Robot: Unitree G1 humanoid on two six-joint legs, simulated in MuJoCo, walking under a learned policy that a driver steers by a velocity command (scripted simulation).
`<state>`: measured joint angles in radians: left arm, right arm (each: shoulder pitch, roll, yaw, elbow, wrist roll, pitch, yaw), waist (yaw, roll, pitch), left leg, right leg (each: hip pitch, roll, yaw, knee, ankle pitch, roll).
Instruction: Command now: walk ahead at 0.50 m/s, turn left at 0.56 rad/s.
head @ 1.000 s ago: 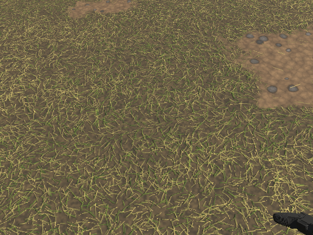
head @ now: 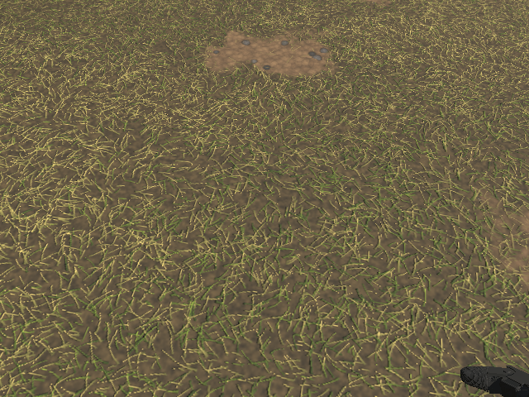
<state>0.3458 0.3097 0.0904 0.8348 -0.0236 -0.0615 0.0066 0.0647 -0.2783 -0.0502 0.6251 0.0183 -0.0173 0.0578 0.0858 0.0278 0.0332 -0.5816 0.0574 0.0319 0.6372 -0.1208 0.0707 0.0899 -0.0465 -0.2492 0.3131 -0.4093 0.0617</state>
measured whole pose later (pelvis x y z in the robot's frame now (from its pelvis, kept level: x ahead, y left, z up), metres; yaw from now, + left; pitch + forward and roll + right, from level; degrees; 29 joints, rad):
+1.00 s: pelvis +0.58 -0.01 +0.01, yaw -14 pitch +3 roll +0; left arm 0.37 0.29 0.05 0.72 0.06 -0.11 -0.10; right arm 0.10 -0.26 0.03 0.68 -0.07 -0.05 0.04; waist 0.07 0.01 0.00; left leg -0.58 0.06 -0.06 0.60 -0.07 -0.05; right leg -0.11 0.12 0.18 0.42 -0.34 -0.08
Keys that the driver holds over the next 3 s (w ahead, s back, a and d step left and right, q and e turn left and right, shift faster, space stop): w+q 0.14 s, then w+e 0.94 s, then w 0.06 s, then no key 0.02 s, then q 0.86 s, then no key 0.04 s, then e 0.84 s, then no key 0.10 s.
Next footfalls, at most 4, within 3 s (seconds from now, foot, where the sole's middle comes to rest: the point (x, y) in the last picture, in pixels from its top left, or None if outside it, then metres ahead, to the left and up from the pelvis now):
0.02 left None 0.18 0.10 -0.76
0.58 right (327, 376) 0.51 -0.09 -0.76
1.06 left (263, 269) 0.80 0.09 -0.76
1.38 right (358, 255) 0.87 -0.17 -0.76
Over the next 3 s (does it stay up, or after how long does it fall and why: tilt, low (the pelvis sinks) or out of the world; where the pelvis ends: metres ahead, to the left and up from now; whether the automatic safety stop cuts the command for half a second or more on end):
stays up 0.86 0.03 0.03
